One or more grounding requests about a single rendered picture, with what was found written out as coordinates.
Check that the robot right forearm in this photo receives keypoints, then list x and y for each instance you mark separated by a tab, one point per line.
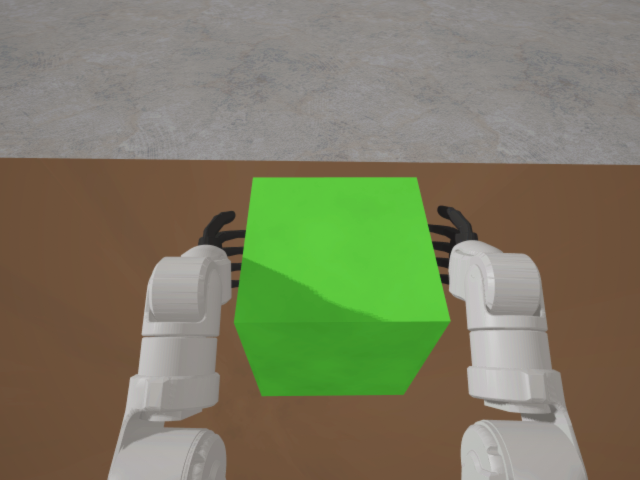
511	365

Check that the robot left forearm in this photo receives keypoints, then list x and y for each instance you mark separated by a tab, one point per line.
176	377

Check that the robot left hand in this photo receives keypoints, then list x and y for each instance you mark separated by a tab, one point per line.
212	236

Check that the carton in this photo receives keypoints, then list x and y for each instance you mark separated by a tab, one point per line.
339	290

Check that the left robot upper arm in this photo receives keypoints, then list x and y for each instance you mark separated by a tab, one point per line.
165	453

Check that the robot right hand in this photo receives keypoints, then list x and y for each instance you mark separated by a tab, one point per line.
464	233

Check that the right robot upper arm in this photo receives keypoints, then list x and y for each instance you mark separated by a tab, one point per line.
518	450

